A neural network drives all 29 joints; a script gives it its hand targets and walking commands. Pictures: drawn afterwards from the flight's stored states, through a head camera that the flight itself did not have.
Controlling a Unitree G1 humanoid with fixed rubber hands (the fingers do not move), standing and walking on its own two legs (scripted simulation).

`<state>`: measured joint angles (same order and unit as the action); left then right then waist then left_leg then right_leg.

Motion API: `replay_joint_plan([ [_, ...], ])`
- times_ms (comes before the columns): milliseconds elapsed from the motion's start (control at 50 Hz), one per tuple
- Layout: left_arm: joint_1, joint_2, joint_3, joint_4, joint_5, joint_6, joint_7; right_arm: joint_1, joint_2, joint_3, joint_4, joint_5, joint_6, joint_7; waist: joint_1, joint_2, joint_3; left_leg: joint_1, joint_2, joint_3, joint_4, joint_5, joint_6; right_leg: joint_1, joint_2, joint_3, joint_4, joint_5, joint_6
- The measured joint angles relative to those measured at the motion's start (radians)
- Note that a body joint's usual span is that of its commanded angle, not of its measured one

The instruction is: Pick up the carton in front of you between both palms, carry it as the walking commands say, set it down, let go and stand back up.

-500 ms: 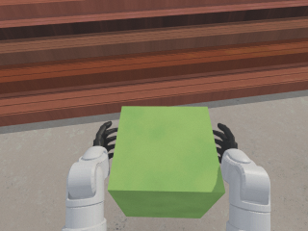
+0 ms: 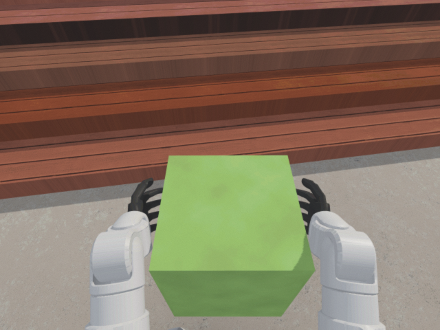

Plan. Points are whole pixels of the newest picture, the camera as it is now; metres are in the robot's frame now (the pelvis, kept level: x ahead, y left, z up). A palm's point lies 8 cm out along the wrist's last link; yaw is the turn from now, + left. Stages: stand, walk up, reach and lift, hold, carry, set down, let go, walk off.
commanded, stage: carry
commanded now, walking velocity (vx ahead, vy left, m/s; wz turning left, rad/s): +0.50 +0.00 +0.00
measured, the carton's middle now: (227, 240) +0.27 +0.00 +0.00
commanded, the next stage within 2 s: none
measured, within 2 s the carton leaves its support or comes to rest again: neither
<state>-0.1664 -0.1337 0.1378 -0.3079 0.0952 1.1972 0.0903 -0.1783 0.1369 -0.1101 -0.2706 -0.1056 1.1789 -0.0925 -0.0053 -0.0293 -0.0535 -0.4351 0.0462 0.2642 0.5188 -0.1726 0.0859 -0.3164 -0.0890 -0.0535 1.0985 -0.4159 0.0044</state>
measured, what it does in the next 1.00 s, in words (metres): walks ahead: right foot, then left foot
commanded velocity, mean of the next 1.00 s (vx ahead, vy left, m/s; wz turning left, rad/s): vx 0.50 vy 0.00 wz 0.00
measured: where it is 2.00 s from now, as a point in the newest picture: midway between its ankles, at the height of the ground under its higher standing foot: (221, 107)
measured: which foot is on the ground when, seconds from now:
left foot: down 0.00-0.40, up 0.42-0.86, down 0.88-1.00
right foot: up 0.00-0.36, down 0.38-0.88, up 0.90-1.00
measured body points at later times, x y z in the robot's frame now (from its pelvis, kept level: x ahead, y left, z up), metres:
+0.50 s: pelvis +0.34 -0.04 +0.00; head +0.36 -0.05 +0.45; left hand +0.61 +0.13 +0.10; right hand +0.64 -0.17 +0.09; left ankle +0.17 +0.08 -0.63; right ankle +0.41 -0.10 -0.73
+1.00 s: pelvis +0.64 +0.03 +0.00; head +0.71 +0.04 +0.44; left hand +1.05 +0.18 +0.12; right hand +1.04 -0.13 +0.13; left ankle +0.71 +0.09 -0.73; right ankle +0.52 -0.10 -0.62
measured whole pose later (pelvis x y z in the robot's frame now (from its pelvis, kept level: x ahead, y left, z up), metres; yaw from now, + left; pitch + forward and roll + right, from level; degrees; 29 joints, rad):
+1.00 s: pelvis +0.64 +0.03 +0.00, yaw +1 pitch +5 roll -1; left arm -0.86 0.04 0.26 0.08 0.05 1.37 0.13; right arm -0.86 -0.02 -0.24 0.10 -0.05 1.34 -0.13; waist -0.04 -0.02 0.06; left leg -0.48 0.01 0.18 0.59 -0.21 0.10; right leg -0.46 -0.02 -0.03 1.28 -0.41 -0.05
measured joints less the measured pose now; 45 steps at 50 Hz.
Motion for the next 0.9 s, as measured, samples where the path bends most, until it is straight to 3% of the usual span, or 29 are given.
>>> replay_joint_plan([
  [60,0.017,0.002,-0.022,-0.001,0.002,-0.016,0.000,0.032,-0.004,0.002,-0.017,0.006,-0.016,0.000,-0.011,0.012,0.024,0.091,-0.004,-0.005,-0.097,-0.002,-0.007,-0.156,-0.004,-0.016,0.028,0.092,-0.015],
  [160,0.046,0.004,-0.057,-0.021,0.005,-0.052,-0.002,0.072,-0.008,0.002,-0.055,0.017,-0.047,0.003,-0.018,0.026,0.014,0.239,-0.008,-0.026,-0.223,-0.027,-0.024,-0.288,-0.014,-0.046,-0.186,0.198,-0.007],
  [240,0.071,0.005,-0.068,-0.064,0.006,-0.052,-0.002,0.087,-0.009,0.015,-0.088,0.021,-0.047,0.005,-0.011,0.026,-0.010,0.359,-0.011,-0.036,-0.274,-0.085,-0.052,-0.304,-0.013,-0.080,-0.397,0.294,-0.004],
  [340,0.073,0.006,-0.061,-0.125,-0.001,-0.019,-0.002,0.078,-0.008,0.031,-0.141,0.013,-0.010,0.005,-0.002,0.030,-0.034,0.503,-0.007,-0.049,-0.269,-0.207,-0.102,-0.241,0.011,-0.142,-0.581,0.374,-0.028],
  [380,0.051,0.005,-0.056,-0.134,-0.005,-0.001,-0.002,0.062,-0.008,0.026,-0.162,0.008,0.014,0.005,0.002,0.043,-0.034,0.522,0.017,-0.064,-0.158,-0.302,-0.123,-0.178,0.035,-0.173,-0.624,0.361,-0.050],
  [400,0.034,0.003,-0.055,-0.122,-0.005,0.000,-0.002,0.046,-0.008,0.013,-0.163,0.007,0.023,0.004,0.009,0.067,-0.030,0.482,0.051,-0.077,-0.025,-0.322,-0.122,-0.177,0.047,-0.189,-0.577,0.340,-0.078],
  [440,-0.008,-0.002,-0.049,-0.094,-0.006,0.010,0.000,0.020,-0.008,-0.011,-0.164,0.005,0.045,0.002,0.023,0.073,-0.011,0.321,0.054,-0.159,0.344,-0.304,-0.106,-0.166,0.047,-0.201,-0.522,0.265,-0.103],
  [480,-0.033,-0.006,-0.037,-0.099,-0.012,0.027,0.003,-0.006,-0.001,-0.027,-0.175,0.006,0.067,0.000,0.026,0.061,0.015,0.160,0.033,-0.205,0.600,-0.260,-0.082,-0.117,0.044,-0.204,-0.561,0.244,-0.094],
  [520,-0.052,-0.009,-0.022,-0.128,-0.018,0.042,0.007,-0.035,0.005,-0.030,-0.194,0.006,0.082,-0.007,0.028,0.053,0.034,0.037,0.033,-0.207,0.664,-0.194,-0.066,-0.060,0.048,-0.202,-0.626,0.245,-0.090],
  [660,-0.196,-0.002,0.038,-0.148,-0.026,0.071,0.013,-0.195,-0.015,-0.054,-0.189,0.012,0.107,-0.012,0.032,0.040,0.025,-0.191,0.052,-0.188,0.419,-0.046,-0.067,0.111,0.055,-0.171,-0.770,0.204,-0.070],
  [800,-0.454,0.091,0.050,0.099,-0.035,0.134,0.031,-0.447,-0.125,-0.083,0.054,0.041,0.173,-0.031,0.025,0.046,-0.002,-0.193,0.034,-0.139,0.110,0.093,-0.041,0.259,0.064,-0.150,-0.765,0.062,-0.019],
  [860,-0.557,0.128,0.063,0.211,-0.040,0.160,0.035,-0.560,-0.158,-0.098,0.187,0.053,0.187,-0.032,0.012,0.037,0.003,-0.110,0.000,-0.099,0.004,0.100,-0.017,0.292,0.048,-0.136,-0.652,-0.053,0.009],
  [900,-0.620,0.162,0.075,0.285,-0.051,0.162,0.035,-0.625,-0.164,-0.105,0.277,0.052,0.172,-0.033,-0.014,0.008,0.024,-0.106,-0.021,-0.085,0.073,0.037,0.002,0.206,0.019,-0.092,-0.378,-0.103,0.001],
])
